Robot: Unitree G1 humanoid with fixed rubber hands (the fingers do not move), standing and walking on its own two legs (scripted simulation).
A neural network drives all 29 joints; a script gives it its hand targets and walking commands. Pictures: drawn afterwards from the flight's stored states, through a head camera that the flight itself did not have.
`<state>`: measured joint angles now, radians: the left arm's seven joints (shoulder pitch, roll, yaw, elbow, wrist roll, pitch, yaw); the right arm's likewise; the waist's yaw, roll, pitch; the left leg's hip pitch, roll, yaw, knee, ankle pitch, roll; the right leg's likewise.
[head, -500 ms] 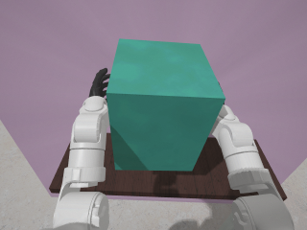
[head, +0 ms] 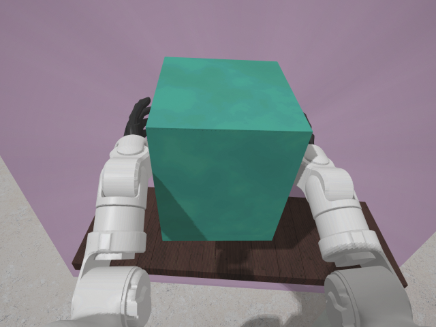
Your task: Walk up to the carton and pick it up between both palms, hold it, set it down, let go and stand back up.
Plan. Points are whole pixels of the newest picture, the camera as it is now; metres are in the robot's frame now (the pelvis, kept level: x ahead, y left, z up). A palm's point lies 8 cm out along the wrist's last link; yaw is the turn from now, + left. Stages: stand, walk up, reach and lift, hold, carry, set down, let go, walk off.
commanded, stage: hold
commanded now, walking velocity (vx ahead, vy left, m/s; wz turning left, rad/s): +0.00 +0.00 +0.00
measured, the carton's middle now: (219, 151) +0.37 +0.00 +0.18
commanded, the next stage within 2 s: none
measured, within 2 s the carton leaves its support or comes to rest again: neither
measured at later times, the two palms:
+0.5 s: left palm (139, 137) +0.38 +0.14 +0.20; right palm (302, 149) +0.37 -0.15 +0.19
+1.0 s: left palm (141, 137) +0.38 +0.14 +0.20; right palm (304, 147) +0.37 -0.15 +0.20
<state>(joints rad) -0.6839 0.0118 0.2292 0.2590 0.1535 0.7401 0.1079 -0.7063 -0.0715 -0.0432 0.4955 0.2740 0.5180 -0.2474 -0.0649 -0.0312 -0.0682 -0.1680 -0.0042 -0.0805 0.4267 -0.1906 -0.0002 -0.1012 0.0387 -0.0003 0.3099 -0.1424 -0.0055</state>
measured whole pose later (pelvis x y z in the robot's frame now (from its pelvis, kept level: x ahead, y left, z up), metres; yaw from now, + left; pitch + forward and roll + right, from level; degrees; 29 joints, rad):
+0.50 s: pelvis +0.00 +0.00 +0.00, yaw -1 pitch -3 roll -2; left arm -0.69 0.01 0.22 0.26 0.16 0.73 0.12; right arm -0.70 -0.08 -0.04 0.49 0.27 0.50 -0.24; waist -0.06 -0.02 -0.08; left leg -0.19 0.00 -0.07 0.42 -0.19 0.00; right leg -0.13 0.04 0.02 0.32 -0.14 0.00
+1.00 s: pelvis +0.01 +0.00 +0.00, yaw -1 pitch -4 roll -1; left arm -0.69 -0.01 0.26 0.24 0.18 0.76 0.10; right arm -0.70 -0.07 -0.04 0.48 0.27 0.52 -0.25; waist -0.06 -0.04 -0.07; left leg -0.14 0.00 -0.07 0.41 -0.20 0.00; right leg -0.09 0.04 0.02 0.32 -0.16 -0.01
